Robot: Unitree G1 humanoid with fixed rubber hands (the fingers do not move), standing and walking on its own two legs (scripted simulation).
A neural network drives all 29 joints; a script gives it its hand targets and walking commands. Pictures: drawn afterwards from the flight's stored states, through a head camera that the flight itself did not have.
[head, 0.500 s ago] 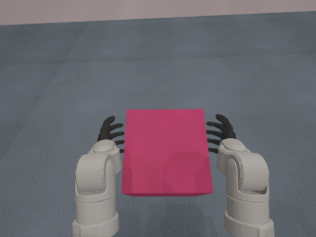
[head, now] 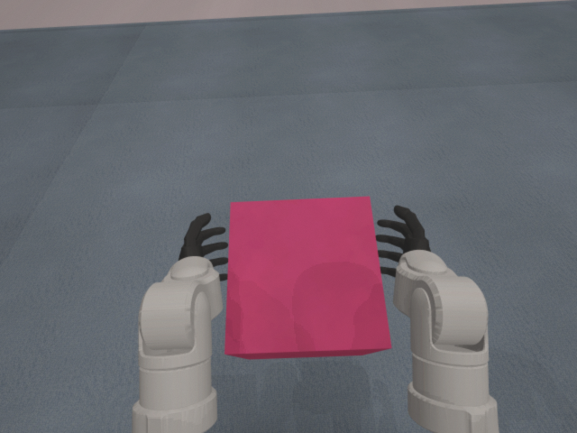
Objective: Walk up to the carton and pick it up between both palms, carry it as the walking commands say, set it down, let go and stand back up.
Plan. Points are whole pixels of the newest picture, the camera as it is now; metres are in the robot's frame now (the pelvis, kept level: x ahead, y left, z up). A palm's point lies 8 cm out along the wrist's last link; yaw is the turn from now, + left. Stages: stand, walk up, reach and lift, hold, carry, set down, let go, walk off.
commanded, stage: carry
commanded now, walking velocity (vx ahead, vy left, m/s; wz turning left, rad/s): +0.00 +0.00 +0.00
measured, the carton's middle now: (302, 286) +0.33 +0.00 +0.00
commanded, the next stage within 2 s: hold in 0.92 s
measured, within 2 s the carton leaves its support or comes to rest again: neither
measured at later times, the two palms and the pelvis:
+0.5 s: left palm (201, 279) +0.29 +0.13 +0.09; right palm (418, 273) +0.28 -0.14 +0.10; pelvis -0.01 +0.00 +0.00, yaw +0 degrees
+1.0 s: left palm (201, 295) +0.28 +0.13 +0.06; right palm (411, 286) +0.28 -0.14 +0.07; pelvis -0.01 +0.00 +0.00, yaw +0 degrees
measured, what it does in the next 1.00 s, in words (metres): stands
